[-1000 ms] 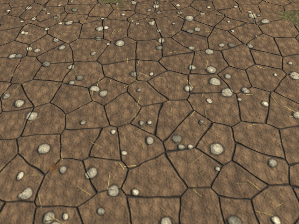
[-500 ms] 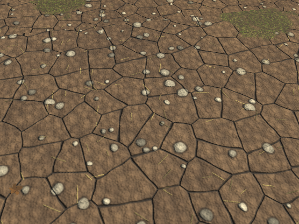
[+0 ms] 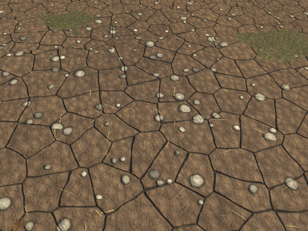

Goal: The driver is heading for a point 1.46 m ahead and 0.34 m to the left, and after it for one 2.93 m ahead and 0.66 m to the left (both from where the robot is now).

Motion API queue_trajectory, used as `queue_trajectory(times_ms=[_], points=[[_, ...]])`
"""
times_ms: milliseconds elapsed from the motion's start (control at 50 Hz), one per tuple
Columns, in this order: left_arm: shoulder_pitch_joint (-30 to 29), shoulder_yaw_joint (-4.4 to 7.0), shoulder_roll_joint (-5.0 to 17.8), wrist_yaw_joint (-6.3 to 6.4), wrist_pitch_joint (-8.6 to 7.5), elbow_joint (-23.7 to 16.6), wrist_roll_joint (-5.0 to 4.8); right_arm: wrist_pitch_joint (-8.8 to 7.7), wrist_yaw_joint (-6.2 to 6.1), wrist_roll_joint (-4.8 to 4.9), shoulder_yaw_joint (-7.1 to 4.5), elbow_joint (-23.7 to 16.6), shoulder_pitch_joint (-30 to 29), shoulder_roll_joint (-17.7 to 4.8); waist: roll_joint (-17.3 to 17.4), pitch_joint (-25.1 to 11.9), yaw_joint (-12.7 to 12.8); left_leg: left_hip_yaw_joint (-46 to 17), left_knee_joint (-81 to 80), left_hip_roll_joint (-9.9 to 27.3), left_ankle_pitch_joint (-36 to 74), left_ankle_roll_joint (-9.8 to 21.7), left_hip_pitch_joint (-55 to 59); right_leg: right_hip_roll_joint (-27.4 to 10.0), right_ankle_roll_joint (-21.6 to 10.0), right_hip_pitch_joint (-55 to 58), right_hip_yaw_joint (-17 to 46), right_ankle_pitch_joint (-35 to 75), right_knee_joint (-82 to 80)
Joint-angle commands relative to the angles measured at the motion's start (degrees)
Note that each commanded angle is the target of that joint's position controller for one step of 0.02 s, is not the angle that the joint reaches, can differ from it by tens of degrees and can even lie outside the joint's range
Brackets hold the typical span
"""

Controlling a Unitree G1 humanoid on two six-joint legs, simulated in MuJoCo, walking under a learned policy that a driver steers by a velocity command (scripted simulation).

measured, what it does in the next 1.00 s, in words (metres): walks ahead: right foot, then left foot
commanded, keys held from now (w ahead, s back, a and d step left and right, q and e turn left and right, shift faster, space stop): w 0.60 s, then w+q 0.40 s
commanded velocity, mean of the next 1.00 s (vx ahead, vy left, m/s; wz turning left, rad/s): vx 0.48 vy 0.00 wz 0.12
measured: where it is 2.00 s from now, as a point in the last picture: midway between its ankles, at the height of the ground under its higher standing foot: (128, 137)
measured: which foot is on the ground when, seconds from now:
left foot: down 0.00-0.36, up 0.38-0.88, down 0.90-1.00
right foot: up 0.00-0.32, down 0.34-0.92, up 0.94-1.00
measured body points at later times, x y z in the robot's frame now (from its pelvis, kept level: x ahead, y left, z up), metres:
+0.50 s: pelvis +0.27 -0.04 -0.01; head +0.30 -0.05 +0.44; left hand +0.35 +0.22 -0.14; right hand +0.30 -0.30 -0.16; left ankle +0.18 +0.09 -0.65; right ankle +0.32 -0.09 -0.75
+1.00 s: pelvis +0.55 +0.01 -0.02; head +0.58 +0.02 +0.43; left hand +0.51 +0.26 -0.17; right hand +0.72 -0.22 -0.15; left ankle +0.61 +0.06 -0.75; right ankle +0.40 -0.11 -0.64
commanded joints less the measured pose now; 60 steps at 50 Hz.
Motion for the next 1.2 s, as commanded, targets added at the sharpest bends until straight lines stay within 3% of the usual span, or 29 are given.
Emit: queue_trajectory(times_ms=[20,140,220,280,320,340,360,380,400,420,440,460,480,540,640,700,780,840,880,900,920,940,960,980,1000,1040,1080,1120,1200], points=[[-2.93,0.36,3.26,-0.85,-0.26,-3.19,0.45,-1.78,-0.19,0.41,-1.03,-0.65,3.22,-6.39,6.6,3.3,-0.42,-15.38,-14.16,14.68,5.62,6.11,7.34,-3.63,1.43,-15.03,-0.3,5.67,2.06],[-16.07,-0.86,0.86,-1.15,0.14,-8.05,0.19,-1.81,-0.42,0.67,-0.28,3.23,8.49,-4.93,6.2,5.83,-2.33,-7.97,-14.15,12.47,21.61,6.77,7.18,-2.79,4.05,-18.22,-4.56,12.58,-10.84],[-21.13,-1.41,0.48,-0.95,-0.02,-10.4,-0.37,-2.01,-0.79,0.51,-0.29,5.07,9.95,-5.61,6.75,6.48,-2.94,-6.47,-14.02,13.69,27.71,6.37,7.67,-0.96,2.36,-11.9,-6.29,15.86,-21.65],[-17.9,-0.77,1.9,-0.16,-0.42,-10.13,-0.4,-1.94,-1.19,0.41,-0.42,5.78,8.11,-6.33,6.75,4.44,-0.32,-5.31,-8.29,15.13,43.01,5.19,11.71,1.19,-0.67,-5.46,-6.52,12.73,-24.97],[-5.27,0.5,4.01,0.85,-1.05,-6.14,-0.38,-1.41,-1.32,0.11,-0.69,5.99,6.73,-7.26,6.75,-2.77,4.89,-3.66,7.17,13.9,54.49,3.57,12.61,4.54,-2.99,8.09,-7.26,9.57,-28.0],[3.83,1.44,5.91,1.51,-1.56,-3.38,0.36,-1.2,-1.23,0.33,-0.55,5.79,6.68,-7.05,5.47,-7.59,8.46,-2.26,19.64,11.9,46.21,2.7,5.61,1.81,-4.61,21.08,-4.48,9.56,-30.11],[11.67,2.9,11.48,2.27,-1.73,-2.44,1.88,-1.23,-0.82,1.28,0.52,3.83,9.52,-2.79,-3.19,-15.34,8.66,0.51,39.58,7.06,21.7,1.19,-9.38,-14.14,-8.66,36.34,15.45,-0.76,-31.45],[10.52,3.29,12.4,1.72,-0.98,-2.42,0.63,-1.18,-0.58,1.98,0.18,4.38,13.56,-1.7,-10.81,-20.08,5.65,-3.15,55.9,-2.81,-16.35,0.19,-23.52,-23.71,-14.92,41.63,41.69,-4.21,-41.13],[3.78,2.98,9.98,1.31,-0.78,-3.15,-1.17,-1.0,-0.92,0.79,-0.92,3.53,8.65,-6.0,-3.36,-11.39,3.85,-7.47,58.04,1.53,-11.9,1.24,-28.32,-20.78,-13.5,34.3,35.69,-6.73,-42.82],[-0.95,1.97,5.9,1.17,-1.14,-3.99,-1.48,-1.41,-0.62,0.62,-0.88,2.43,4.16,-5.51,-0.61,-4.33,2.66,-7.0,55.35,4.07,-6.91,1.49,-28.49,-18.68,-12.21,25.63,26.82,-4.02,-44.44],[-2.84,1.29,3.32,1.1,-1.68,-3.72,-1.14,-1.49,-0.42,0.64,-0.71,2.31,2.59,-4.12,1.13,-0.45,0.89,-6.64,51.4,6.15,-4.44,1.52,-26.11,-15.81,-10.29,18.85,20.8,1.61,-46.59],[-2.84,0.86,2.1,1.32,-2.24,-2.82,-1.09,-0.89,-0.17,-0.18,-0.75,2.17,2.27,-3.57,0.47,0.81,-0.73,-6.76,48.19,7.48,-3.49,1.08,-23.33,-13.44,-8.63,14.69,16.62,6.23,-47.53],[-2.52,0.49,1.11,1.43,-2.67,-2.05,-0.95,-0.05,0.24,-0.75,-0.48,2.8,3.48,-2.36,0.12,0.78,-1.97,-6.41,46.55,7.91,-2.92,0.46,-20.75,-11.89,-7.71,12.32,13.37,9.35,-48.44],[1.45,0.7,2.45,1.37,-3.94,0.11,-1.42,1.25,1.04,-0.91,-0.46,1.92,0.99,-1.35,-0.13,1.38,-2.65,-4.48,42.7,8.65,-0.34,-1.05,-22.62,-10.55,-8.09,11.68,8.67,15.66,-50.46],[6.29,0.47,2.82,1.48,-3.81,1.87,-1.39,1.51,1.38,-0.27,-0.22,-2.09,-11.22,-1.55,0.08,4.11,-0.15,-1.94,30.21,9.39,9.83,-3.01,-30.36,-8.38,-6.34,15.89,2.72,20.81,-52.49],[9.07,0.19,2.59,1.85,-3.98,2.91,-1.12,1.24,1.51,0.33,0.41,-3.62,-16.34,-0.43,-0.45,4.56,1.62,-0.88,22.33,7.37,14.31,-2.28,-29.19,-8.37,-4.57,18.68,-1.26,25.53,-52.31],[12.12,-0.17,2.13,2.8,-3.72,4.43,-0.58,0.95,1.5,0.05,0.66,-5.72,-21.36,-0.53,-0.56,5.43,3.01,1.11,16.04,5.47,13.15,-0.01,-30.08,-10.73,-3.95,26.77,-4.57,33.08,-49.93],[10.79,-0.01,3.5,3.62,-3.39,4.51,-0.33,0.6,1.32,-0.32,0.2,-5.77,-19.38,-1.17,-1.79,3.54,0.96,4.02,13.03,2.14,6.27,2.93,-24.54,-12.06,-3.02,30.98,-7.44,52.38,-42.03],[9.63,0.47,5.24,3.9,-2.7,4.06,-0.08,0.31,0.88,-0.54,-0.88,-3.25,-10.51,-2.95,-3.0,-1.79,-2.86,5.83,11.24,-1.83,1.29,5.6,-14.96,-12.26,-2.41,31.75,-9.1,65.1,-27.68],[8.78,0.62,5.89,3.86,-2.31,3.43,-0.37,-0.07,0.68,-1.04,-1.86,-0.6,-1.99,-4.57,-2.44,-6.09,-6.62,4.27,7.2,-2.22,3.38,7.57,-3.83,-11.53,-1.4,26.82,-10.47,59.94,-15.98],[7.64,0.26,4.97,3.65,-2.51,1.14,-0.73,-0.09,0.05,-1.97,-3.55,1.19,7.04,-9.29,1.95,-11.89,-10.21,-9.08,6.09,7.82,-0.39,11.43,10.6,-9.7,-0.12,13.94,-11.43,41.26,1.39],[9.51,-0.06,0.93,2.31,-3.26,-1.81,-2.15,0.88,-0.3,-0.8,-5.07,0.25,6.01,-13.74,18.08,-17.11,-6.49,-42.57,-0.99,23.24,1.45,21.53,26.43,5.11,3.35,-11.08,-9.37,-9.25,24.31],[4.16,0.75,5.28,2.12,-3.78,-3.09,-0.92,1.43,0.05,0.84,-4.9,0.38,3.77,-12.63,6.58,-14.32,-6.44,-41.99,-3.3,21.93,4.16,20.97,25.19,2.04,2.25,-18.76,1.57,-8.27,26.86],[0.11,0.5,4.26,1.82,-4.59,-4.85,-1.34,1.44,-0.2,1.0,-4.42,-0.13,0.18,-10.5,4.19,-7.64,-5.28,-34.0,-4.2,20.85,7.54,19.25,18.24,-0.98,2.11,-20.38,2.34,-3.33,23.79],[-0.05,0.47,3.82,1.88,-4.9,-4.81,-1.43,1.27,-0.22,0.71,-3.72,0.07,-1.8,-7.19,-0.38,-2.47,-2.78,-28.93,-5.82,18.57,14.03,16.69,10.03,-2.92,2.4,-17.59,1.9,-0.79,18.19],[0.18,0.34,2.48,1.83,-2.87,-5.44,0.33,0.52,-0.7,0.94,-2.88,0.06,-3.97,-4.86,-0.16,-0.53,0.69,-22.02,-7.16,13.45,20.18,13.65,1.33,-4.63,4.11,-11.36,2.05,-0.57,11.49],[0.21,0.25,1.53,1.47,-0.95,-6.29,1.02,-0.45,-0.68,1.41,-3.03,0.33,-2.52,-6.03,1.45,-0.82,1.51,-19.71,-7.85,11.44,23.33,13.37,-1.32,-4.56,5.76,-9.81,0.95,-0.63,7.2],[-3.32,0.16,1.36,1.19,-0.14,-8.11,0.99,-0.69,-0.7,1.39,-3.49,0.44,-0.8,-7.87,2.61,0.13,1.02,-18.58,-9.09,9.91,22.36,12.82,-3.03,-4.62,7.17,-11.31,-0.29,2.84,2.23],[-13.54,-0.03,1.7,0.9,0.13,-12.29,0.56,-0.2,-0.58,1.35,-3.58,0.59,3.87,-7.81,4.62,1.5,-2.55,-19.06,-9.1,8.06,21.5,9.72,-0.72,-3.97,8.34,-15.18,-1.01,12.55,-9.05]])
Keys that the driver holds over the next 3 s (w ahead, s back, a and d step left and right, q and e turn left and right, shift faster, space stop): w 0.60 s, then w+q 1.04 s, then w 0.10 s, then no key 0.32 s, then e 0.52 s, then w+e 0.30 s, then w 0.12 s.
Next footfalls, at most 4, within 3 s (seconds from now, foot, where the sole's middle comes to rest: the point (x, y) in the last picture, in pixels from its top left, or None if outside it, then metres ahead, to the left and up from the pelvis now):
0.34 right None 0.36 -0.10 -0.78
0.90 left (138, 201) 0.65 0.07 -0.78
1.44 right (154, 140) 0.99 0.00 -0.78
1.92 left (97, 128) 1.07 0.31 -0.78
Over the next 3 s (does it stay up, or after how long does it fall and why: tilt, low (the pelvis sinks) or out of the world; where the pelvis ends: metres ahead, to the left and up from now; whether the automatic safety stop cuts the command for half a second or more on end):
stays up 1.10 0.22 0.00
